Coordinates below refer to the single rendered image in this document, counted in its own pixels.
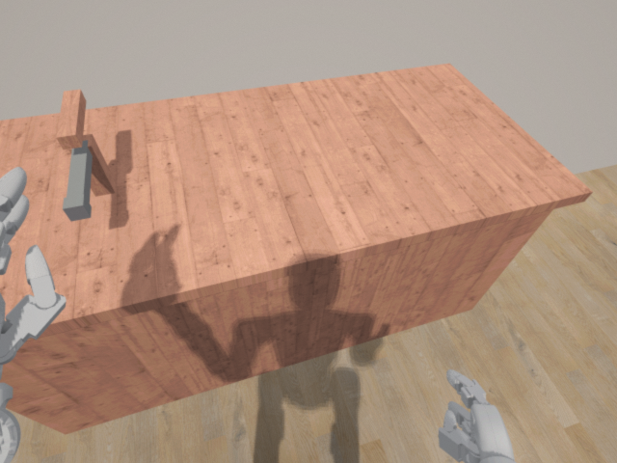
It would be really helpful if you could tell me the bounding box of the counter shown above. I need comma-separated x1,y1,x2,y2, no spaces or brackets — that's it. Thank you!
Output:
0,64,593,434

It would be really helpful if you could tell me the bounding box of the robot left forearm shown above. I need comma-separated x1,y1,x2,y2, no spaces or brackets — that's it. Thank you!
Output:
0,383,20,463

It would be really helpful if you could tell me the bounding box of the robot right hand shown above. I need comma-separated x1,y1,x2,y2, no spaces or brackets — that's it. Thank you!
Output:
439,369,515,463

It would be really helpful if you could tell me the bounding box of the robot left hand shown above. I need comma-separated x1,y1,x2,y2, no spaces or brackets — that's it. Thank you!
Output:
0,167,67,380

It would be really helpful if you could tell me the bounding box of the tap lever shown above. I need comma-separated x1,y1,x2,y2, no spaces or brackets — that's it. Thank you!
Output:
63,140,93,221

